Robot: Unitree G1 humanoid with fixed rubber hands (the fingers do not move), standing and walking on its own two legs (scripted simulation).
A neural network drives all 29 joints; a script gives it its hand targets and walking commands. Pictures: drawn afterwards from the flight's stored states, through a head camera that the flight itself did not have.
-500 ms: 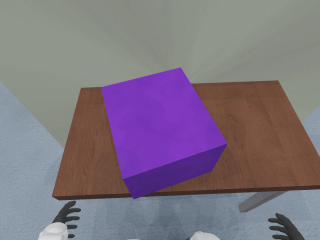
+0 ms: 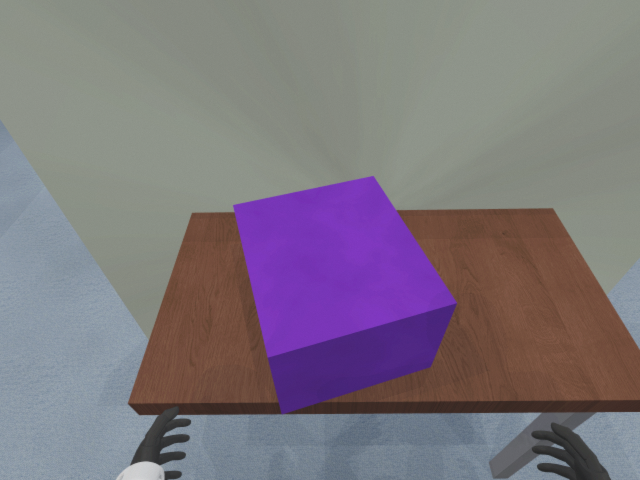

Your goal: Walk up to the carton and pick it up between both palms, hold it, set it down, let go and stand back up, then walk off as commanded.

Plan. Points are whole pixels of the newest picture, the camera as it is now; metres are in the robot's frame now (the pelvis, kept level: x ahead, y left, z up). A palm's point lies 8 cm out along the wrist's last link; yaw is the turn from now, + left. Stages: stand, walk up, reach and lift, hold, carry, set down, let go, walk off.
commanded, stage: reach and lift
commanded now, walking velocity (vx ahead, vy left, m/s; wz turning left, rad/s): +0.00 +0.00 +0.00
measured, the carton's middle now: (331, 285) +0.42 +0.03 -0.04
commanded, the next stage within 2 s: none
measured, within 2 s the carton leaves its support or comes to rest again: neither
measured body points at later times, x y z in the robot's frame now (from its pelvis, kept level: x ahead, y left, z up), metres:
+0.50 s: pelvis +0.00 -0.01 +0.00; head -0.01 +0.00 +0.45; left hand +0.17 +0.23 -0.06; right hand +0.18 -0.28 -0.05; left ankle -0.01 +0.15 -0.73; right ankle +0.05 -0.12 -0.73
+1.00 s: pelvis +0.02 -0.01 +0.00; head +0.01 +0.00 +0.45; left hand +0.19 +0.19 -0.03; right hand +0.21 -0.28 -0.03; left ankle -0.01 +0.15 -0.73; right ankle +0.05 -0.12 -0.73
